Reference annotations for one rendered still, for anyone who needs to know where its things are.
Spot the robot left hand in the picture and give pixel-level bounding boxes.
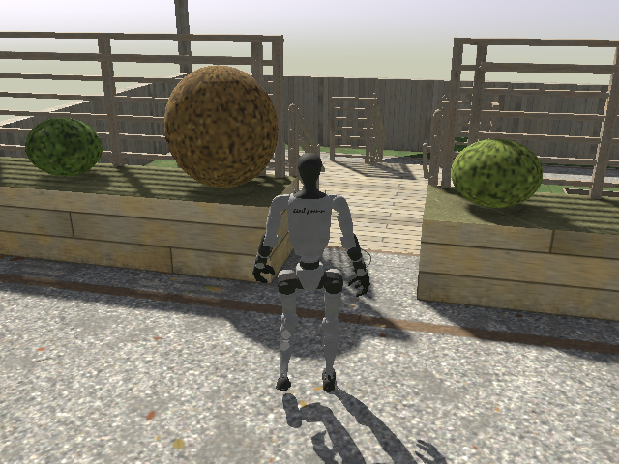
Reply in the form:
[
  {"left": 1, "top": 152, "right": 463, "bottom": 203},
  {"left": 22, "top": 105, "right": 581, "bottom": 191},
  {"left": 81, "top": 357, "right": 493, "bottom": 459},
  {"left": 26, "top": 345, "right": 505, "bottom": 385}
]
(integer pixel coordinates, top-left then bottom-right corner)
[{"left": 252, "top": 265, "right": 275, "bottom": 283}]

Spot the robot right upper arm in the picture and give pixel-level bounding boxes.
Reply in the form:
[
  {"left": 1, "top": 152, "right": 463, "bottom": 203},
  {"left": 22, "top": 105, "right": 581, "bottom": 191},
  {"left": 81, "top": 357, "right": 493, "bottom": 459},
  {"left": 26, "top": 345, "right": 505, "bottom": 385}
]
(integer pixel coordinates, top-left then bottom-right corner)
[{"left": 330, "top": 194, "right": 356, "bottom": 249}]

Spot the robot left upper arm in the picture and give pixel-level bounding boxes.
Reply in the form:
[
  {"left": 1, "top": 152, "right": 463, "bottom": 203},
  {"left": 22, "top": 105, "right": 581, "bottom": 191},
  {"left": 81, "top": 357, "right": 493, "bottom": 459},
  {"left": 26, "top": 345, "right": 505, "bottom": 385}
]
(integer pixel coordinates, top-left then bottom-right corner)
[{"left": 263, "top": 194, "right": 289, "bottom": 247}]

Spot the robot right forearm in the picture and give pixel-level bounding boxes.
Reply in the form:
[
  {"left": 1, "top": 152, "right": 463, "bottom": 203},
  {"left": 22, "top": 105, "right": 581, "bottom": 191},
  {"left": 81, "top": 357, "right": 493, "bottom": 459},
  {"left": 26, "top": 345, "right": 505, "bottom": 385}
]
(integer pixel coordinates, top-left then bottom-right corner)
[{"left": 347, "top": 234, "right": 368, "bottom": 276}]

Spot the robot left thigh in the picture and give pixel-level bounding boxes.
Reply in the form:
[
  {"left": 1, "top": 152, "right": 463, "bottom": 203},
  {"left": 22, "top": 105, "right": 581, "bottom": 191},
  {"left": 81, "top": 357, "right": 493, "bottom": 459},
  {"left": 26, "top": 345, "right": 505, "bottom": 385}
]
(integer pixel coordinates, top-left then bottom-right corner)
[{"left": 278, "top": 270, "right": 298, "bottom": 330}]

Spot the robot left forearm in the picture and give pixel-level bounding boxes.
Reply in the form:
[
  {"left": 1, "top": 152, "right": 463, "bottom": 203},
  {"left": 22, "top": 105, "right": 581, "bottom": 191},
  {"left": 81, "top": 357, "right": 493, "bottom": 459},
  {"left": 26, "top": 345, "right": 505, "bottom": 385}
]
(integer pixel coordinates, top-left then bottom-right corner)
[{"left": 254, "top": 232, "right": 273, "bottom": 269}]

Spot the right robot shin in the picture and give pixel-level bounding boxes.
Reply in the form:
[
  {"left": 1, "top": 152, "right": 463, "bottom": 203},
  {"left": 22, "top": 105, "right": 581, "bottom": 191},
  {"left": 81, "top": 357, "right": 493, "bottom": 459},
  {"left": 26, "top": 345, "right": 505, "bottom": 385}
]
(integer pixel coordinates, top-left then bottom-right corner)
[{"left": 324, "top": 318, "right": 339, "bottom": 379}]

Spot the robot right hand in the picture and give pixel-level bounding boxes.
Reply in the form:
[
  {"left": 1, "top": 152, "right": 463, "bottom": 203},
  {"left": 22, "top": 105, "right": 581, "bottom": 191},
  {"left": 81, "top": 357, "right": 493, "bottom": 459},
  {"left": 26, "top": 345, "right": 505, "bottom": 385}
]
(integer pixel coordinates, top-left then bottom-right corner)
[{"left": 348, "top": 273, "right": 370, "bottom": 297}]

